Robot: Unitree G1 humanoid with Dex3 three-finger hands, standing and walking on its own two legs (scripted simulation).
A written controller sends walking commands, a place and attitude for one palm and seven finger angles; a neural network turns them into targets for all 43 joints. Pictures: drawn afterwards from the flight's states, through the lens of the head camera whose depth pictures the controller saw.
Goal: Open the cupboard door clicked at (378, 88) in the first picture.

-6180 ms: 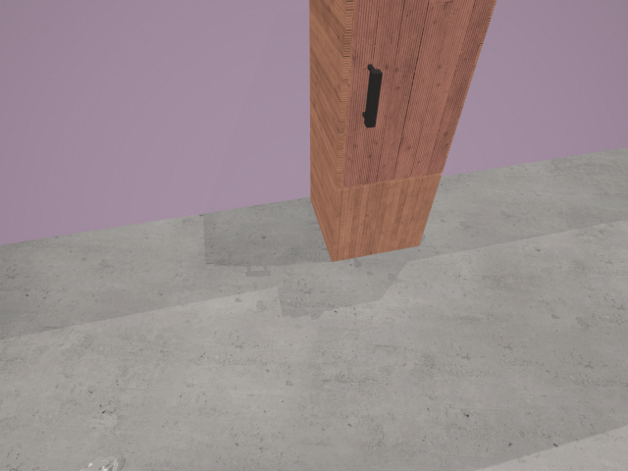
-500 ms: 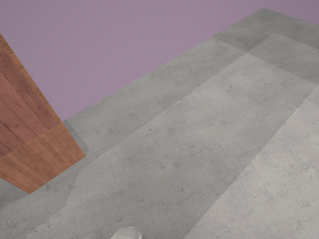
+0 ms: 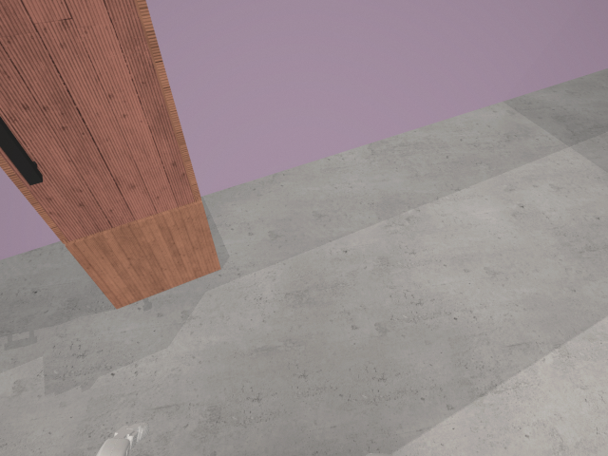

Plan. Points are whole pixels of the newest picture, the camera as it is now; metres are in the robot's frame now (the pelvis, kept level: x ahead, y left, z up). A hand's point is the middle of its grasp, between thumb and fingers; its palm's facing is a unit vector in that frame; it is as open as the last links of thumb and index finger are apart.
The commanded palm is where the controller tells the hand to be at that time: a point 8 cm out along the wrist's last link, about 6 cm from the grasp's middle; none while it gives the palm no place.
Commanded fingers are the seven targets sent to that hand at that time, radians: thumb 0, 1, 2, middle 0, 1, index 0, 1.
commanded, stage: turn to face it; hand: left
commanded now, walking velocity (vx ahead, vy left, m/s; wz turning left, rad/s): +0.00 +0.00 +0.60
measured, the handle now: (15, 146) +0.66 +0.61 -0.02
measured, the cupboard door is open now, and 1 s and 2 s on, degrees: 0 0 0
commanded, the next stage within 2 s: take the last steps up to it in 0.62 s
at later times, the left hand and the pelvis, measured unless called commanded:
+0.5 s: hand out of the picture -0.07 +0.21 -0.19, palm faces +0.33 -0.91 -0.23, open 7.4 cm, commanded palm none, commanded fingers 0.00 0.90 0.90 -0.20 -0.30 -0.20 -0.30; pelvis -0.04 +0.00 -0.02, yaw +17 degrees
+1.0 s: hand out of the picture -0.08 +0.18 -0.16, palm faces +0.44 -0.87 -0.22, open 7.4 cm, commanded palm none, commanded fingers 0.00 0.90 0.90 -0.20 -0.30 -0.20 -0.30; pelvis -0.05 -0.01 +0.00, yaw +23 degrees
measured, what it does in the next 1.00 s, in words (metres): steps on the spot, turning left: right foot, then left foot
